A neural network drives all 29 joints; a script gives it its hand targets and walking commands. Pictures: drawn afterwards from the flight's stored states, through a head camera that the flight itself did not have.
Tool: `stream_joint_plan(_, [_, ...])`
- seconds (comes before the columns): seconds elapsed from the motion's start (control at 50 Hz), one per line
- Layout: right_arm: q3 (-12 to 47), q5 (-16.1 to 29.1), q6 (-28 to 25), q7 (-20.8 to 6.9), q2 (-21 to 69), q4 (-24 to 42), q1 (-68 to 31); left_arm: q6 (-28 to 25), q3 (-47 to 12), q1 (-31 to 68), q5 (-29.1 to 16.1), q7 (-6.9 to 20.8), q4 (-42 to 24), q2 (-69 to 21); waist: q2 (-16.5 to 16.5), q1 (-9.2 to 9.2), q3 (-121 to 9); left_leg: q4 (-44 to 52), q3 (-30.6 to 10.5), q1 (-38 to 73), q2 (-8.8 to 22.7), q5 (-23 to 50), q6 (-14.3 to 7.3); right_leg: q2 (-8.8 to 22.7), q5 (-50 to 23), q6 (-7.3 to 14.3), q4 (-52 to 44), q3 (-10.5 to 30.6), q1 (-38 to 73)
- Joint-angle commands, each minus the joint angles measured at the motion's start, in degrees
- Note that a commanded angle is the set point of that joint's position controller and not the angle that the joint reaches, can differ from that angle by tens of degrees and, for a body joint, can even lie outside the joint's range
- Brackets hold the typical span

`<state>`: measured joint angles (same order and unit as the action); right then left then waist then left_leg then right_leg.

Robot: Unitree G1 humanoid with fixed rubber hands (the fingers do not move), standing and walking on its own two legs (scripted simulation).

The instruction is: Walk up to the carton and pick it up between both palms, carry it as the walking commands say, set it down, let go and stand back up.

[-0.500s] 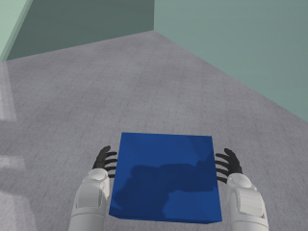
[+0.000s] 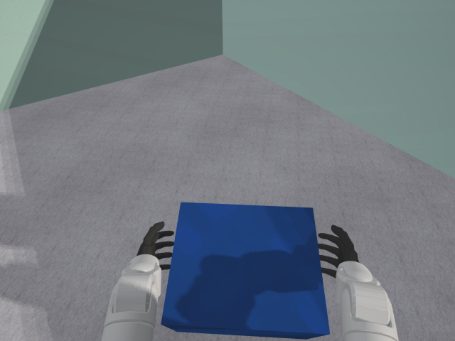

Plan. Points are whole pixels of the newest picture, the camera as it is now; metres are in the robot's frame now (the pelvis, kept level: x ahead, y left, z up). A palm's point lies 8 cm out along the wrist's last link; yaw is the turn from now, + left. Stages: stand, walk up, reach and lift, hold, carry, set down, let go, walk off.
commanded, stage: carry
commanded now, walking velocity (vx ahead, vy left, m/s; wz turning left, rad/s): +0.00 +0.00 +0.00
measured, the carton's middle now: (243, 270) +0.30 +0.00 -0.06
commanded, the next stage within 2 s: hold in 0.94 s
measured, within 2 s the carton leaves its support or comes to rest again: neither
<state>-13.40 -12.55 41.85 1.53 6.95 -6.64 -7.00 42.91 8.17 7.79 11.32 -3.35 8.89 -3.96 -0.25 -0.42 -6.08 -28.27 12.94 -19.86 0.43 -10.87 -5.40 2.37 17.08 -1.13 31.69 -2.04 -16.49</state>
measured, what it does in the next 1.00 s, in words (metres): stands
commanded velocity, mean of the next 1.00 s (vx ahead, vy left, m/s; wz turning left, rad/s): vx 0.00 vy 0.00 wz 0.00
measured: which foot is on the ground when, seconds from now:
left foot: down 0.00-1.00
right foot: down 0.00-1.00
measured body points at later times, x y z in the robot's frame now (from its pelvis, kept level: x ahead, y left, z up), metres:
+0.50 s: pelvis +0.00 -0.01 +0.00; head -0.02 +0.00 +0.45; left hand +0.28 +0.16 +0.02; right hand +0.28 -0.19 +0.03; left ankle +0.05 +0.06 -0.73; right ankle -0.01 -0.13 -0.73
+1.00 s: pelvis +0.00 -0.01 +0.00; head -0.02 +0.00 +0.45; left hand +0.28 +0.16 +0.02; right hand +0.28 -0.19 +0.03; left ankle +0.05 +0.06 -0.73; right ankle -0.01 -0.13 -0.73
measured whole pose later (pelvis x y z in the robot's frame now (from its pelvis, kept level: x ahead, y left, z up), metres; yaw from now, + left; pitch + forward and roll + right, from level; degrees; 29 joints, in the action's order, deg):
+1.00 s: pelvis +0.00 -0.01 +0.00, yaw -1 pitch +1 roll +0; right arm -13.3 -11.6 42.5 2.1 7.4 -4.7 -7.2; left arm 43.7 10.1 7.7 10.9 -4.2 5.6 -5.8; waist -1.6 -0.3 -4.8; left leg -29.7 12.0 -19.0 1.8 -11.8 -4.6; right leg 0.8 16.2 -0.1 30.9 -1.8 -14.9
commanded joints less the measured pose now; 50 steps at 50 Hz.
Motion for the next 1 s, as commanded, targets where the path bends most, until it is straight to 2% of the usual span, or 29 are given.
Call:
stream_joint_plan(0.0, [40.7,17.8,-2.2,-16.7,49.0,7.7,-30.6,-4.5,-36.2,33.3,-17.2,16.6,-13.4,-51.7,2.8,-0.08,-18.9,3.5,-12.1,17.9,10.2,15.4,3.3,4.5,-9.1,3.1,-4.4,4.7,-2.1])
stream_joint_plan(0.06, [40.0,16.9,-1.5,-16.6,47.4,4.8,-28.2,-4.3,-35.4,33.3,-16.3,16.2,-13.6,-48.0,-0.7,-0.03,-15.7,4.1,-11.4,15.1,9.4,4.3,3.6,5.1,-7.0,3.4,-6.7,5.5,-3.4])
stream_joint_plan(0.12, [40.4,16.5,-1.8,-16.5,47.6,4.2,-28.6,-4.2,-33.9,29.3,-16.0,16.6,-8.0,-49.8,-2.9,-0.01,-15.8,6.2,-12.7,16.0,9.7,4.2,3.5,4.3,-6.4,3.1,-5.6,4.3,-3.4])
stream_joint_plan(0.14, [37.7,15.1,-3.1,-16.7,43.5,1.4,-30.7,-5.2,-30.7,29.4,-14.0,16.9,-3.5,-46.4,-1.9,-0.09,-17.6,5.1,-13.0,16.7,10.4,7.0,3.4,4.2,-5.9,3.3,-5.7,4.4,-2.5])
stream_joint_plan(0.16, [39.5,16.2,-2.7,-16.7,45.6,3.2,-29.2,-5.4,-33.8,33.6,-16.6,16.7,-9.2,-48.2,-1.7,-0.12,-15.6,4.7,-11.5,15.9,9.8,8.3,3.8,4.7,-7.8,3.3,-6.5,5.3,-4.5])
stream_joint_plan(0.18, [37.9,15.7,-3.4,-16.7,44.3,1.0,-29.7,-5.7,-31.9,33.6,-15.1,16.6,-6.2,-46.5,0.4,-0.06,-16.7,5.3,-12.4,16.4,10.1,8.0,3.4,4.1,-7.5,3.6,-5.7,5.2,-4.2])
stream_joint_plan(0.24, [41.4,18.1,-3.4,-16.4,48.8,10.1,-33.1,-5.5,-37.0,33.8,-18.1,17.2,-13.4,-52.5,1.8,-0.14,-17.1,5.7,-12.1,15.8,10.3,7.7,3.6,4.7,-7.4,2.9,-5.7,4.9,-2.7])
stream_joint_plan(0.28, [40.8,17.9,-2.8,-16.4,49.2,6.4,-30.4,-5.4,-35.9,34.9,-18.2,16.8,-13.6,-50.5,-1.8,-0.15,-17.5,3.5,-11.6,16.5,9.9,8.0,3.5,4.5,-9.0,3.9,-7.2,5.7,-1.4])
stream_joint_plan(0.38, [40.8,17.7,-1.5,-15.9,47.4,8.8,-28.8,-3.6,-34.8,28.4,-16.8,16.4,-11.8,-49.9,0.8,0.07,-16.5,4.3,-11.7,16.1,9.9,7.2,3.2,4.6,-8.8,3.4,-6.6,5.7,-2.7])
stream_joint_plan(0.44, [38.2,15.9,-1.3,-16.0,45.4,3.9,-27.4,-3.2,-33.2,28.3,-15.3,16.3,-7.2,-48.1,0.1,0.03,-16.0,6.0,-13.0,16.1,10.4,6.5,3.0,3.6,-5.5,3.6,-6.6,4.9,-3.3])
stream_joint_plan(0.46, [36.3,14.7,-2.0,-16.5,44.3,-1.0,-26.8,-4.3,-32.1,33.2,-14.6,16.3,-6.4,-45.8,2.9,-0.24,-16.4,6.5,-12.9,15.1,10.5,4.5,3.1,3.6,-4.8,3.9,-6.2,4.8,-3.0])
stream_joint_plan(0.48, [38.7,16.1,-1.8,-16.5,47.3,0.9,-23.9,-4.7,-35.3,35.2,-17.3,16.3,-12.4,-48.0,-0.3,0.00,-16.3,5.6,-12.2,15.0,10.2,6.1,3.5,4.3,-6.8,4.2,-6.4,5.5,-3.3])
stream_joint_plan(0.5, [35.7,14.2,-2.9,-16.6,44.2,-2.8,-27.0,-5.2,-31.5,33.6,-14.4,16.6,-4.1,-46.0,-0.7,-0.07,-15.4,4.8,-11.4,15.8,9.8,7.9,3.8,4.4,-7.8,3.9,-7.0,5.6,-2.9])
stream_joint_plan(0.52, [35.3,14.3,-3.9,-16.4,43.8,-4.5,-26.6,-6.2,-31.1,34.4,-14.4,16.7,-3.7,-45.4,2.4,0.07,-17.0,4.2,-10.9,16.7,9.4,6.6,3.8,4.9,-8.5,4.3,-7.5,6.2,-3.7])
stream_joint_plan(0.56, [40.5,17.9,-4.6,-16.3,46.3,4.9,-31.4,-6.6,-34.4,34.4,-16.8,16.8,-9.4,-49.1,-0.9,0.02,-15.3,4.2,-11.4,14.8,9.4,6.5,3.5,4.7,-8.3,4.2,-7.6,6.5,-3.2])
stream_joint_plan(0.6, [40.0,18.1,-5.4,-16.2,45.7,5.8,-33.9,-7.0,-33.5,33.7,-16.6,16.7,-7.8,-49.5,1.2,-0.19,-15.9,4.0,-11.1,14.4,9.3,6.9,3.5,5.1,-9.3,4.0,-7.0,6.8,-2.3])
stream_joint_plan(0.64, [42.8,19.8,-4.9,-15.8,47.8,12.3,-34.3,-6.6,-36.9,33.7,-19.0,16.4,-14.9,-51.4,1.3,-0.30,-17.3,3.7,-11.1,14.6,9.5,7.5,3.7,5.1,-11.0,3.9,-6.6,7.2,-0.8])
stream_joint_plan(0.7, [40.9,17.5,-2.3,-15.3,48.1,9.6,-27.0,-5.2,-36.9,33.8,-19.0,15.9,-19.2,-49.4,0.0,0.12,-20.6,1.4,-10.8,17.6,10.2,13.1,3.0,5.1,-14.6,3.7,-6.4,6.5,-0.3])
stream_joint_plan(0.74, [39.6,16.6,-1.2,-15.0,46.4,6.6,-24.5,-3.9,-34.9,30.9,-18.0,15.6,-15.2,-47.6,-0.1,-0.01,-19.3,1.3,-9.7,15.1,9.1,11.3,3.2,5.7,-16.7,4.1,-5.9,6.7,0.8])
stream_joint_plan(0.78, [40.8,16.6,-0.8,-15.1,44.8,9.9,-27.3,-2.8,-33.9,27.3,-16.8,15.9,-11.5,-47.9,-4.5,-0.20,-19.5,-0.2,-9.2,14.7,9.0,13.6,3.3,5.7,-19.7,4.0,-5.5,5.8,1.4])
stream_joint_plan(0.8, [41.1,17.4,-1.0,-15.4,46.5,9.3,-28.1,-3.1,-34.5,27.6,-16.6,15.9,-13.3,-47.9,-0.6,0.00,-20.4,0.7,-9.7,16.5,9.2,13.3,3.2,5.4,-19.0,4.4,-5.5,5.7,1.9])
stream_joint_plan(0.82, [44.2,20.2,-0.5,-14.9,48.1,15.4,-29.7,-2.4,-37.0,30.8,-19.4,15.6,-17.9,-50.9,-3.1,0.14,-19.0,-0.3,-9.3,14.7,8.8,14.7,3.2,5.2,-19.9,4.0,-5.4,6.0,0.9])
stream_joint_plan(0.84, [40.8,17.8,-0.2,-15.7,46.5,8.6,-27.1,-2.4,-34.8,28.3,-16.4,15.4,-14.4,-47.8,1.7,-0.08,-17.9,1.5,-10.7,16.0,9.1,11.7,3.0,5.2,-15.4,4.6,-5.0,6.2,-1.3])
stream_joint_plan(0.88, [42.9,21.2,1.1,-15.0,48.8,13.5,-28.0,-0.9,-36.8,32.0,-19.4,14.6,-20.1,-49.4,1.4,0.36,-17.3,3.9,-12.4,15.6,9.7,6.8,2.8,3.9,-8.5,4.5,-5.7,5.5,-2.5])
stream_joint_plan(0.9, [37.5,17.5,0.8,-14.8,43.1,5.7,-27.7,-0.7,-31.1,28.8,-15.0,14.5,-8.3,-45.3,1.8,0.20,-16.6,4.9,-12.7,15.7,10.2,4.4,2.8,3.5,-5.2,4.2,-6.0,5.5,-3.8])
stream_joint_plan(0.92, [36.1,16.5,0.3,-14.7,42.9,3.3,-26.4,-1.6,-31.3,30.6,-15.7,14.7,-10.1,-43.9,2.1,0.30,-16.1,5.5,-13.3,15.9,10.6,1.5,2.9,3.2,-3.7,3.8,-6.5,5.2,-4.8])
stream_joint_plan(0.94, [38.7,15.1,-1.0,-16.7,47.4,-5.0,-26.5,-2.2,-28.2,26.1,-13.9,14.0,-6.0,-48.1,1.4,-5.67,-8.2,4.9,-16.3,25.2,-1.9,11.8,1.3,-5.2,-10.1,5.1,-12.0,10.1,-0.8])
stream_joint_plan(0.96, [42.6,17.0,-2.8,-17.3,47.9,-1.0,-31.3,-3.7,-28.6,27.5,-14.0,13.8,-8.7,-48.0,-0.6,-6.62,-11.1,2.7,-16.7,27.6,-2.2,20.0,1.3,-5.3,-16.1,4.3,-11.2,10.7,-0.2])
stream_joint_plan(0.98, [45.9,19.1,-3.8,-17.8,50.1,3.9,-32.1,-4.2,-30.1,25.3,-14.5,14.2,-12.5,-50.8,1.6,-7.47,-15.6,2.1,-17.2,30.4,-2.5,27.5,1.9,-5.2,-22.8,4.1,-10.6,11.1,1.5])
